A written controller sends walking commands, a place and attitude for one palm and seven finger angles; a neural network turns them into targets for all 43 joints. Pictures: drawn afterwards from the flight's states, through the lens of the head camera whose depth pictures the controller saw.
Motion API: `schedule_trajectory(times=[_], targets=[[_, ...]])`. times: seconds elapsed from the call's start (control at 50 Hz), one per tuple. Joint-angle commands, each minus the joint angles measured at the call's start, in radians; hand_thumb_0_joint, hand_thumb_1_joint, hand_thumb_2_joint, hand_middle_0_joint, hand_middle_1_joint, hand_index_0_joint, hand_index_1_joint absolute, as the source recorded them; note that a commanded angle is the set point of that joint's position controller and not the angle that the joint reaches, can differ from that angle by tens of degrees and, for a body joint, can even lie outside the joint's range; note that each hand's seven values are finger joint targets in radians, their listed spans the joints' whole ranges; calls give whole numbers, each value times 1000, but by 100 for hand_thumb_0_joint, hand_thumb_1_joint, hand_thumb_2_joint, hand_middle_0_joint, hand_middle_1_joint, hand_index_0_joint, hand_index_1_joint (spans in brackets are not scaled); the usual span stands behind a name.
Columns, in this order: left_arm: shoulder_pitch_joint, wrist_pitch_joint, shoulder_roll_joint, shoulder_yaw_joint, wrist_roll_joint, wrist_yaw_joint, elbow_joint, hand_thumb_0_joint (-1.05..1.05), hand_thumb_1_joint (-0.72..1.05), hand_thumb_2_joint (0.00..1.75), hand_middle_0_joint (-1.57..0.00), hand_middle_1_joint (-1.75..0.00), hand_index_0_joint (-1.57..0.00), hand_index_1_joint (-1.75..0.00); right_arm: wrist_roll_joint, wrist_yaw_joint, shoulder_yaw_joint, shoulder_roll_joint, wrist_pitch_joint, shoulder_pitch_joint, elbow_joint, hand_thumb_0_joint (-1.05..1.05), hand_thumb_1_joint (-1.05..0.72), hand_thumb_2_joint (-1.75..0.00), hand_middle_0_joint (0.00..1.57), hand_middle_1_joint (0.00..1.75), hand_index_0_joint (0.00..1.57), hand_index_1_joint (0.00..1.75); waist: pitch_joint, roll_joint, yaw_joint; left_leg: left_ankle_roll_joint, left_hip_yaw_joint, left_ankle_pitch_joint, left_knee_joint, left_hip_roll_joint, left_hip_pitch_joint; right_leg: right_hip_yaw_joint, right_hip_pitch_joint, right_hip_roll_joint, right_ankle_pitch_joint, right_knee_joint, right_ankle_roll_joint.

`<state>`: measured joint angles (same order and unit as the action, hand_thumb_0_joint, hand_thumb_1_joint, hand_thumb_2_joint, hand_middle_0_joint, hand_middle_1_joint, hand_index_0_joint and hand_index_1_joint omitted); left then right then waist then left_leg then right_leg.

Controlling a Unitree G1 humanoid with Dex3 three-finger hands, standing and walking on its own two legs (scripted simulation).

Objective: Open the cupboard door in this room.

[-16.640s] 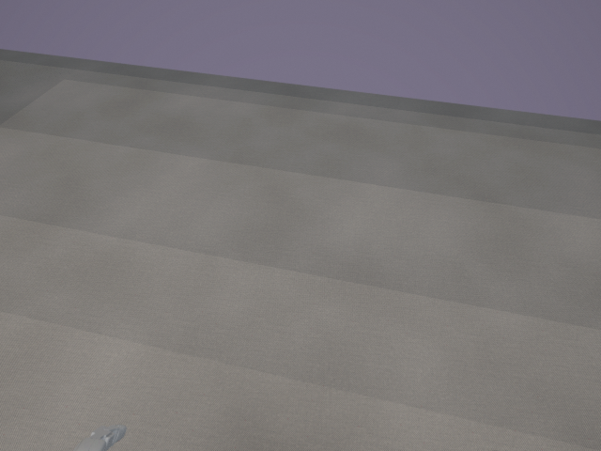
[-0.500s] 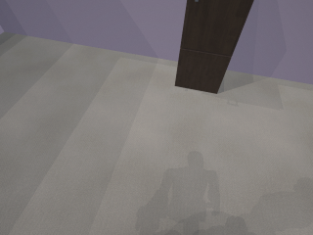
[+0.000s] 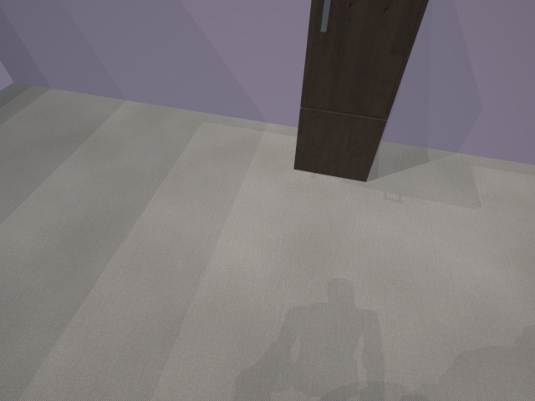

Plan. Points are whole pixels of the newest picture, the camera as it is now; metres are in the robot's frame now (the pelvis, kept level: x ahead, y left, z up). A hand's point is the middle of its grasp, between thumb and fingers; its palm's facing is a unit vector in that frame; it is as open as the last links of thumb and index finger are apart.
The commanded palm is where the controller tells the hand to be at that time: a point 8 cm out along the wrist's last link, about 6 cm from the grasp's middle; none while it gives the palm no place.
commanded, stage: turn or walk to find it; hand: left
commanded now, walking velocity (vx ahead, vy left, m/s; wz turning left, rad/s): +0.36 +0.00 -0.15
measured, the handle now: (327, 7) +1.36 -0.14 +0.08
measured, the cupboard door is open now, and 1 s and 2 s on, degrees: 0 0 0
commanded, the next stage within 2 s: stand and wait in 0.28 s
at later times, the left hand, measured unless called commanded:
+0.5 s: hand (148, 398) +0.16 +0.22 -0.18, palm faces -0.03 -0.99 -0.17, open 7.4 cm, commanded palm none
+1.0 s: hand (167, 343) +0.26 +0.21 -0.19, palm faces +0.08 -0.98 -0.17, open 7.3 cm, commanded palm none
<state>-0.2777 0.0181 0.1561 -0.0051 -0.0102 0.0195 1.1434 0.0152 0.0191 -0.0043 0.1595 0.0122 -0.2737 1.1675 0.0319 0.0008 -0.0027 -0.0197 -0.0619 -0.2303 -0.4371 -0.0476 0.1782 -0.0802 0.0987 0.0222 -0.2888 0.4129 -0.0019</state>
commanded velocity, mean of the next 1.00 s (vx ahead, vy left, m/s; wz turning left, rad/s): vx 0.09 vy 0.00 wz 0.04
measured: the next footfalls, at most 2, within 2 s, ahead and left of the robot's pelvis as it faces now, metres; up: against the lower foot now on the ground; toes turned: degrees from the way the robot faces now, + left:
right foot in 0.66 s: +0.28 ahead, -0.10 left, +0.00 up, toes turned -11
left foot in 1.00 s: +0.24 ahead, +0.14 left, +0.00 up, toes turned +9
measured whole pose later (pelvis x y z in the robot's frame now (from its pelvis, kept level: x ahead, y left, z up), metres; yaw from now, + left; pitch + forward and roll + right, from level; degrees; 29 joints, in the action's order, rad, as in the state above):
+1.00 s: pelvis +0.18 +0.03 -0.02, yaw +3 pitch -2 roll -2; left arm -0.13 0.00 0.18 0.04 -0.02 0.03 1.04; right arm 0.01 0.01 -0.05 0.17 -0.01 -0.21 1.05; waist 0.07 0.00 -0.01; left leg -0.04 -0.07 -0.36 -0.68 -0.08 0.30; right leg -0.24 0.30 0.09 -0.23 0.58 -0.01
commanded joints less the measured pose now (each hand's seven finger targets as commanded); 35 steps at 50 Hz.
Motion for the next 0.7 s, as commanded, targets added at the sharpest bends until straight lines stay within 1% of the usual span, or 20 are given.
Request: schedule_trajectory(times=[0.0, 0.06, 0.1, 0.14, 0.16, 0.18, 0.2, 0.22, 0.24, 0.26, 0.28, 0.32, 0.36, 0.42, 0.54, 0.58, 0.62, 0.64, 0.66, 0.68], targets=[[-131, -1, 151, 48, -4, 1, -8, 0, 90, 90, -20, -30, -20, -30, 6, -6, -28, 72, 4, -3, -63, 0, -90, -90, 20, 30, 20, 30, 128, -138, 38, 9, -50, -156, -122, -8, 179, 242, 58, 190, -267, -219, -88], [-194, 10, 154, 63, -12, 2, -1, 0, 90, 90, -20, -30, -20, -30, 10, -18, -44, 85, 8, 67, -117, 0, -90, -90, 20, 30, 20, 30, 202, -147, 63, 15, -54, -241, -311, -43, 348, 362, 30, 286, -280, -266, -165], [-204, 23, 144, 67, -18, 2, 6, 0, 90, 90, -20, -30, -20, -30, 5, -21, -47, 77, 20, 91, -139, 0, -90, -90, 20, 30, 20, 30, 184, -113, 57, 18, -42, -258, -324, -60, 373, 347, -6, 305, -102, -221, -186], [-177, 28, 134, 68, -18, 2, 2, 0, 90, 90, -20, -30, -20, -30, -1, -21, -46, 60, 31, 47, -138, 0, -90, -90, 20, 30, 20, 30, 128, -96, 25, 22, -50, -225, -204, -57, 261, 270, 9, 275, 46, -137, -168], [-131, 27, 135, 67, -14, 1, -10, 0, 90, 90, -20, -30, -20, -30, -3, -19, -43, 52, 39, -35, -115, 0, -90, -90, 20, 30, 20, 30, 77, -84, -23, 21, -65, -140, -84, -47, 106, 206, 77, 231, 68, -67, -136], [-94, 25, 114, 65, -6, -5, -28, 0, 90, 90, -20, -30, -20, -30, -2, -12, -51, 79, 48, -148, -76, 0, -90, -90, 20, 30, 20, 30, 30, 20, -74, 33, -37, -86, 0, -40, -121, 122, 229, 147, 62, 78, -91], [-83, 24, 57, 54, 3, -16, -54, 0, 90, 90, -20, -30, -20, -30, 11, 0, -74, 169, 56, -275, -35, 0, -90, -90, 20, 30, 20, 30, -16, 258, -115, 92, 233, -169, 116, -230, -287, 10, 419, 19, -34, 355, -29], [-30, 28, 33, 42, -1, -14, -89, 0, 90, 90, -20, -30, -20, -30, 15, 9, -88, 225, 51, -382, -6, 0, -90, -90, 20, 30, 20, 30, -13, 345, -141, 154, 428, -152, 234, -394, -321, -18, 551, -24, -280, 572, -9], [-4, 19, 70, 53, -12, -9, -90, 0, 90, 90, -20, -30, -20, -30, 10, 6, -81, 203, 40, -325, -20, 0, -90, -90, 20, 30, 20, 30, 36, 286, -115, 175, 409, -243, 248, -416, -216, 50, 545, 36, -271, 682, -29], [5, 17, 59, 53, -17, -12, -83, 0, 90, 90, -20, -30, -20, -30, 10, 7, -68, 152, 45, -273, -39, 0, -90, -90, 20, 30, 20, 30, 97, 200, -99, 177, 377, -212, 269, -399, -147, 62, 575, 65, -203, 741, -28], [3, 16, 44, 51, -18, -17, -71, 0, 90, 90, -20, -30, -20, -30, 8, 10, -56, 120, 49, -219, -51, 0, -90, -90, 20, 30, 20, 30, 140, 113, -70, 174, 302, -87, 259, -374, -96, 68, 573, 88, -141, 753, -21], [-25, 14, 7, 46, -17, -20, -56, 0, 90, 90, -20, -30, -20, -30, 6, 14, -40, 91, 63, -195, -57, 0, -90, -90, 20, 30, 20, 30, 128, 39, -32, 158, 146, 297, 217, -320, -80, 50, 524, 95, -77, 744, 7], [-61, 4, -8, 44, -12, -16, -44, 0, 90, 90, -20, -30, -20, -30, 1, 20, -34, 83, 73, -193, -51, 0, -90, -90, 20, 30, 20, 30, 67, 46, -3, 136, 26, 585, 179, -270, -110, 35, 482, 84, -18, 721, 27], [-39, -13, -6, 43, -11, -11, -65, 0, 90, 90, -20, -30, -20, -30, -2, 19, -30, 72, 69, -185, -43, 0, -90, -90, 20, 30, 20, 30, 64, 109, 13, 126, -53, 723, 159, -224, -97, 4, 460, 70, 56, 634, 36], [84, -7, 12, 36, -11, -4, -118, 0, 90, 90, -20, -30, -20, -30, 7, 24, -44, 68, 48, -197, -10, 0, -90, -90, 20, 30, 20, 30, 58, 148, -10, 125, -50, 784, 67, -219, -155, -44, 339, 35, 79, 274, 18], [34, 2, 28, 37, -13, -1, -107, 0, 90, 90, -20, -30, -20, -30, 2, 26, -48, 79, 40, -191, -8, 0, -90, -90, 20, 30, 20, 30, 23, 122, 20, 111, -39, 786, -13, -217, -155, -50, 222, 21, 135, 166, 10], [-90, 20, 84, 47, -15, 7, -66, 0, 90, 90, -20, -30, -20, -30, -9, 21, -50, 65, 39, -185, -10, 0, -90, -90, 20, 30, 20, 30, -50, 38, 75, 58, -56, 598, -162, -170, -81, -23, -3, 65, 436, 37, 6], [-136, 32, 150, 56, -17, 18, -51, 0, 90, 90, -20, -30, -20, -30, -17, 17, -45, 28, 39, -214, -24, 0, -90, -90, 20, 30, 20, 30, -125, -103, 77, 19, -79, 292, -318, -91, 96, 165, -191, 230, 827, 81, -58], [-183, 38, 190, 63, -5, 18, -31, 0, 90, 90, -20, -30, -20, -30, -24, 16, -41, 1, 29, -218, -33, 0, -90, -90, 20, 30, 20, 30, -145, -173, 67, -6, -62, -300, -477, -3, 162, 278, -220, 390, 1120, 52, -181], [-143, 42, 187, 59, -2, 20, -40, 0, 90, 90, -20, -30, -20, -30, -29, 20, -42, -4, 13, -196, -38, 0, -90, -90, 20, 30, 20, 30, -133, -160, 55, 0, 18, -411, -559, -16, 154, 259, -146, 415, 1071, 12, -235]])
